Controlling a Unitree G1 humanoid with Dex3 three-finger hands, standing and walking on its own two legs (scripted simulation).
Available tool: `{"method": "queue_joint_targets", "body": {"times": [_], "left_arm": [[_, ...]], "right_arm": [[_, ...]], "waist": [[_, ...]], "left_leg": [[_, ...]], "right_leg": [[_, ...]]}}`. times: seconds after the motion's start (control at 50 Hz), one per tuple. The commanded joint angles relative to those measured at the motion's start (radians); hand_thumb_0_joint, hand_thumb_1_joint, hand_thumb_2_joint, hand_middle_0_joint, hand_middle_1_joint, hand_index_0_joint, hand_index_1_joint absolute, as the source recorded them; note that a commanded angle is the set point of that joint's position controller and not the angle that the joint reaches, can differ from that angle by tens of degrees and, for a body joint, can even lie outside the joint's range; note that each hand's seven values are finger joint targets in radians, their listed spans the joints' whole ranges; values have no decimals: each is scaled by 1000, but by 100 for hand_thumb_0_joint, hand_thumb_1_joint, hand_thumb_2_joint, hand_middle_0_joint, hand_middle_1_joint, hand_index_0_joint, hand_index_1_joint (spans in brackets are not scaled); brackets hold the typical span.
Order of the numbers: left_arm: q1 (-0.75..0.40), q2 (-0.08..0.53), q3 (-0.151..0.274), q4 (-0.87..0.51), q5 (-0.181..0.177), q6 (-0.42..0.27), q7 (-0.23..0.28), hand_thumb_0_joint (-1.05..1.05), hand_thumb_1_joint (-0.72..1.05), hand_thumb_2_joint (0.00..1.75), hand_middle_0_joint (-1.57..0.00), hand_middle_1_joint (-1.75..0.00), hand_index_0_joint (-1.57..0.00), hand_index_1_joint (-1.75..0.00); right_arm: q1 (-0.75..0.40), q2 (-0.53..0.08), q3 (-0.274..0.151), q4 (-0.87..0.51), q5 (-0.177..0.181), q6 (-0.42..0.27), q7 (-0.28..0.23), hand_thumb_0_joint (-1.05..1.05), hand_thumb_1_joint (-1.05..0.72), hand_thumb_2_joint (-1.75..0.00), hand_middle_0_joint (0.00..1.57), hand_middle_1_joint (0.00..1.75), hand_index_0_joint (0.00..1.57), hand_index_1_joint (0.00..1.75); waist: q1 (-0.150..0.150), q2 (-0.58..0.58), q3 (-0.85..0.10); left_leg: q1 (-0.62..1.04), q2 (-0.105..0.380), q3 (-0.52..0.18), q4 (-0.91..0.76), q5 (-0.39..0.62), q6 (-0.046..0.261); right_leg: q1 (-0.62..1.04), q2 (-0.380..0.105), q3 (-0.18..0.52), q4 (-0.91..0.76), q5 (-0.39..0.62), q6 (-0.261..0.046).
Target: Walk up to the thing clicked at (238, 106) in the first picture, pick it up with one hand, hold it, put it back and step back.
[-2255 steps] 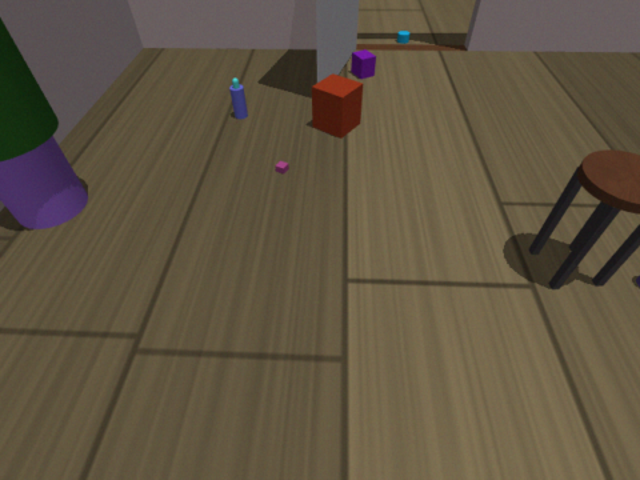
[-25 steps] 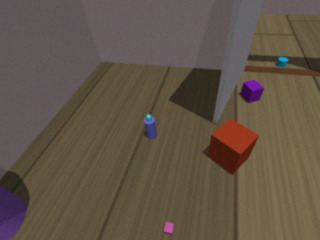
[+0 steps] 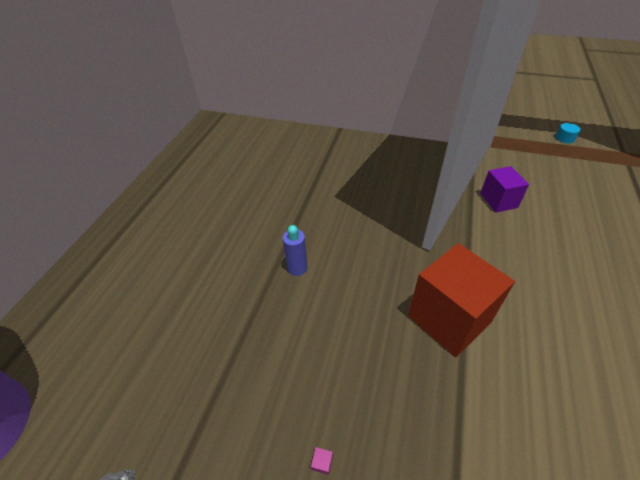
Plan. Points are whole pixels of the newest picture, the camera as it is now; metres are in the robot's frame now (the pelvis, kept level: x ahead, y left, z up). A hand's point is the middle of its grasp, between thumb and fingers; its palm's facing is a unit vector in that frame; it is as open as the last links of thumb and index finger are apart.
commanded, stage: step back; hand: left
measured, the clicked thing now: (295, 248) +1.02 +0.17 -0.63
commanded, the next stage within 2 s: stand in 0.24 s
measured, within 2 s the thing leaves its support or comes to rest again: neither
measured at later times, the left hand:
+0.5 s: hand out of the picture +0.11 +0.30 -0.14, palm faces +0.02 -0.94 -0.33, open 7.4 cm
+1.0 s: hand out of the picture +0.09 +0.28 -0.12, palm faces +0.00 -0.93 -0.36, open 7.4 cm
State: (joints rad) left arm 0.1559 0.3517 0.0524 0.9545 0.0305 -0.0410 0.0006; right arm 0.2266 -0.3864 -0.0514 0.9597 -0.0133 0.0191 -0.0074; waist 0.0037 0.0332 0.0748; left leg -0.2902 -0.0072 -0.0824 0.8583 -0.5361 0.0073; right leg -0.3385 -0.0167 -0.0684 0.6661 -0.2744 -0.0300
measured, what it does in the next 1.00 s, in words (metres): steps on the spot: left foot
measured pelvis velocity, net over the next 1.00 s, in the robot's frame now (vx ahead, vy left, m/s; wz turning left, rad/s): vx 0.03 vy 0.02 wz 0.02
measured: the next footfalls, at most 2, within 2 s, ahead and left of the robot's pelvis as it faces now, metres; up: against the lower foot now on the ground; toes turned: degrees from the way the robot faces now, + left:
left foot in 0.18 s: +0.05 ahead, +0.15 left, +0.00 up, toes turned +1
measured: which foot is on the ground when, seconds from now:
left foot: up 0.00-0.16, down 0.18-1.00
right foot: down 0.00-1.00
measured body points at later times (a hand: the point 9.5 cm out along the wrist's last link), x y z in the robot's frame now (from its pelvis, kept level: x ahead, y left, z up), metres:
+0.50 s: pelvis +0.03 +0.04 +0.02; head +0.05 +0.05 +0.47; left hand +0.11 +0.34 -0.12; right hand +0.13 -0.26 -0.10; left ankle +0.01 +0.15 -0.72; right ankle +0.06 -0.11 -0.72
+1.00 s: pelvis +0.03 +0.02 +0.03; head +0.04 +0.01 +0.48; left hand +0.09 +0.33 -0.10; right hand +0.11 -0.28 -0.11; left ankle +0.01 +0.15 -0.72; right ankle +0.06 -0.11 -0.72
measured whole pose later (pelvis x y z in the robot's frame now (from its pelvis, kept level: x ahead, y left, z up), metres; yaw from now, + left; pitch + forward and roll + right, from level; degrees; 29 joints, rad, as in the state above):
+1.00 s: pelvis +0.03 +0.02 +0.03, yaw +1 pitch -2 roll +0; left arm 0.10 0.36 0.00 1.15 0.01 -0.02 -0.01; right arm 0.10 -0.35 -0.02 1.15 -0.01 -0.01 0.02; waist 0.01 0.01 0.06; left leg -0.08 0.02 0.00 0.31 -0.19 -0.03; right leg -0.16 -0.04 -0.04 0.34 -0.14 0.02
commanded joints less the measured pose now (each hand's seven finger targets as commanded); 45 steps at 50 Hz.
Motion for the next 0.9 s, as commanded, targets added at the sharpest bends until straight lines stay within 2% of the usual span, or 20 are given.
{"method": "queue_joint_targets", "body": {"times": [0.0,0.08,0.1,0.12,0.14,0.16,0.18,0.2,0.22,0.24,0.28,0.3,0.32,0.36,0.42,0.58,0.68,0.78,0.8,0.88], "left_arm": [[-69,304,75,-72,-2,-27,23,0,90,90,-20,-30,-20,-30],[-62,308,76,-46,2,-23,22,0,90,90,-20,-30,-20,-30],[-86,307,74,-47,1,-19,20,0,90,90,-20,-30,-20,-30],[-121,302,72,-53,-2,-12,19,0,90,90,-20,-30,-20,-30],[-141,291,66,-54,-9,-5,17,0,90,90,-20,-30,-20,-30],[-132,261,56,-55,-13,0,17,0,90,90,-20,-30,-20,-30],[-116,226,46,-52,-19,1,17,0,90,90,-20,-30,-20,-30],[-92,187,36,-48,-29,3,16,0,90,90,-20,-30,-20,-30],[-96,197,28,-20,-39,12,16,0,90,90,-20,-30,-20,-30],[-60,185,24,6,-42,10,12,0,90,90,-20,-30,-20,-30],[-86,203,21,29,-32,-1,4,0,90,90,-20,-30,-20,-30],[-74,205,18,39,-32,-3,4,0,90,90,-20,-30,-20,-30],[-75,208,13,46,-33,-4,4,0,90,90,-20,-30,-20,-30],[-95,200,4,54,-36,3,4,0,90,90,-20,-30,-20,-30],[-109,205,-7,70,-34,8,7,0,90,90,-20,-30,-20,-30],[-122,206,-21,111,-26,7,5,0,90,90,-20,-30,-20,-30],[-135,212,-21,125,-21,5,4,0,90,90,-20,-30,-20,-30],[-124,212,-19,133,-20,-4,4,0,90,90,-20,-30,-20,-30],[-122,213,-20,135,-20,-6,4,0,90,90,-20,-30,-20,-30],[-126,214,-18,130,-23,-8,3,0,90,90,-20,-30,-20,-30]], "right_arm": [[30,-186,-42,-30,-5,-17,-5,0,-90,-90,20,30,20,30],[22,-174,-38,-11,-11,-17,2,0,-90,-90,20,30,20,30],[29,-170,-39,-2,-14,-19,3,0,-90,-90,20,30,20,30],[48,-167,-40,14,-14,-24,4,0,-90,-90,20,30,20,30],[79,-165,-45,36,-17,-28,4,0,-90,-90,20,30,20,30],[77,-173,-50,44,-25,-33,0,0,-90,-90,20,30,20,30],[56,-201,-57,39,-32,-38,-4,0,-90,-90,20,30,20,30],[-17,-248,-59,12,-32,-45,-5,0,-90,-90,20,30,20,30],[-71,-278,-48,-2,-21,-64,-3,0,-90,-90,20,30,20,30],[-142,-258,-45,0,-17,-73,-2,0,-90,-90,20,30,20,30],[-130,-204,-27,8,-3,-78,-1,0,-90,-90,20,30,20,30],[-118,-193,-21,21,-1,-80,-4,0,-90,-90,20,30,20,30],[-100,-197,-21,36,2,-83,-5,0,-90,-90,20,30,20,30],[-116,-215,-22,52,4,-82,-6,0,-90,-90,20,30,20,30],[-115,-202,-18,68,8,-75,-9,0,-90,-90,20,30,20,30],[-184,-178,-8,86,13,-57,-5,0,-90,-90,20,30,20,30],[-201,-167,-5,97,8,-52,3,0,-90,-90,20,30,20,30],[-208,-169,-7,103,7,-53,10,0,-90,-90,20,30,20,30],[-208,-159,-3,108,6,-52,13,0,-90,-90,20,30,20,30],[-202,-173,-4,115,5,-56,13,0,-90,-90,20,30,20,30]], "waist": [[4,-128,-15],[15,-188,-51],[6,-213,-65],[-18,-218,-79],[-32,-181,-100],[-35,-141,-112],[-19,-61,-120],[7,51,-123],[14,21,-87],[61,1,-73],[29,-26,-116],[23,-4,-147],[12,24,-148],[13,57,-136],[1,38,-159],[1,-7,-130],[-1,-24,-71],[1,-42,-78],[2,-54,-65],[0,-31,-106]], "left_leg": [[-107,35,-32,70,-11,10],[-74,33,37,-49,26,2],[-38,38,71,-105,37,-1],[19,32,101,-215,91,-1],[74,12,122,-315,170,0],[106,7,100,-391,249,8],[109,78,-16,-425,304,32],[88,211,-211,-471,347,93],[-19,283,-316,-516,329,148],[-62,274,-278,-489,358,148],[32,173,-86,-428,573,65],[81,152,-61,-405,638,41],[94,142,-54,-416,653,30],[128,151,-47,-441,732,29],[186,155,-29,-444,828,19],[183,139,-6,-547,593,13],[138,129,-5,-606,403,7],[164,126,-1,-607,379,6],[165,121,1,-607,358,3],[178,130,2,-607,403,2]], "right_leg": [[12,-303,379,-332,-109,-168],[36,-264,306,-289,-26,-144],[20,-260,281,-282,-30,-142],[4,-248,242,-249,-17,-136],[4,-222,208,-192,-4,-109],[2,-196,175,-124,58,-79],[-16,-152,137,-43,93,-43],[-45,-72,75,37,42,1],[35,-24,71,16,-102,16],[128,-50,99,-51,-67,21],[189,-89,108,-130,212,2],[203,-104,116,-135,316,-8],[214,-106,122,-141,348,-10],[207,-95,106,-158,343,-4],[238,-94,97,-191,381,-4],[273,-112,110,-302,324,18],[242,-115,120,-359,177,20],[223,-123,131,-390,157,21],[201,-119,134,-405,111,23],[236,-128,138,-387,193,17]]}}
